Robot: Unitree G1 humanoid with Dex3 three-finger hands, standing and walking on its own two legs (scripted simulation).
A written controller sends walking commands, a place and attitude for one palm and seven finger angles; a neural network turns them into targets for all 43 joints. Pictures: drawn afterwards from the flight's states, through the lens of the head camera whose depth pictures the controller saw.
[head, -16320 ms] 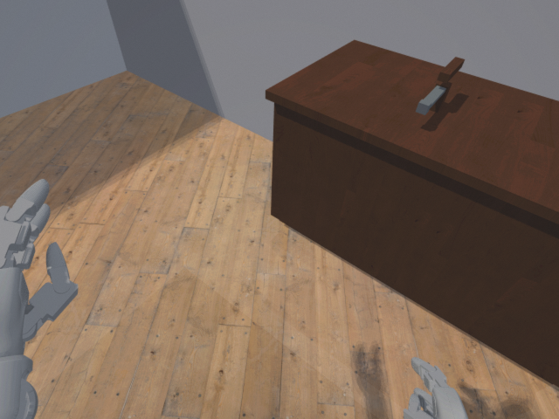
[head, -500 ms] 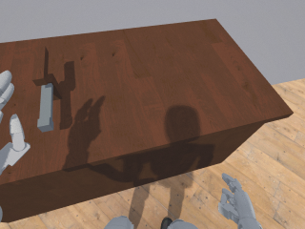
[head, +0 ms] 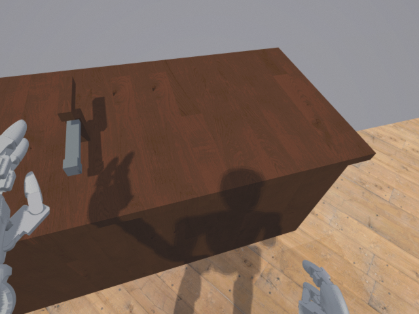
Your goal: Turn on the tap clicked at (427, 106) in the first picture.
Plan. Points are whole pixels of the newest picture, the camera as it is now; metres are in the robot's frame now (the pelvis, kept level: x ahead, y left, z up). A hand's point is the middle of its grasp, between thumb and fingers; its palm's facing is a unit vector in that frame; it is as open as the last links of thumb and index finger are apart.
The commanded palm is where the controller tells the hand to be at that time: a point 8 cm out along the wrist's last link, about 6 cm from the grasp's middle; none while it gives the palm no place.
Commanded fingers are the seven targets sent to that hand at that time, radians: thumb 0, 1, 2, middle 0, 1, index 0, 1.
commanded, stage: come to a stop and stand still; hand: left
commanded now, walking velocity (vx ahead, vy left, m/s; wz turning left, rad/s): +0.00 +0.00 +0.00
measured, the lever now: (72, 166) +0.39 +0.31 +0.03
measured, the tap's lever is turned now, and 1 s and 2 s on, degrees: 0 0 0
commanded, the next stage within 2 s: look again from close up in 0.48 s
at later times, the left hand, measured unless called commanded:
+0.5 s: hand (22, 206) +0.23 +0.27 +0.15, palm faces +0.37 -0.85 -0.37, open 7.4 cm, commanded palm +0.17 +0.29 +0.18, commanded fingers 0.00 0.90 0.90 -0.20 -0.30 -0.20 -0.30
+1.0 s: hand (9, 196) +0.24 +0.29 +0.16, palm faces +0.38 -0.85 -0.35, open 7.4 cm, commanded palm +0.18 +0.32 +0.18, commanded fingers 0.00 0.90 0.90 -0.20 -0.30 -0.20 -0.30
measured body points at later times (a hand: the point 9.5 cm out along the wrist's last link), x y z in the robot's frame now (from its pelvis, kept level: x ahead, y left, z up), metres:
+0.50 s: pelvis +0.00 +0.02 +0.00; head +0.02 +0.04 +0.45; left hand +0.20 +0.31 +0.17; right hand +0.16 -0.20 -0.07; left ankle +0.01 +0.12 -0.74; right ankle +0.02 -0.13 -0.74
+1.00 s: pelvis +0.01 +0.04 +0.00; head +0.03 +0.07 +0.45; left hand +0.21 +0.33 +0.18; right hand +0.19 -0.18 -0.06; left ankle +0.01 +0.12 -0.74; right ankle +0.02 -0.13 -0.74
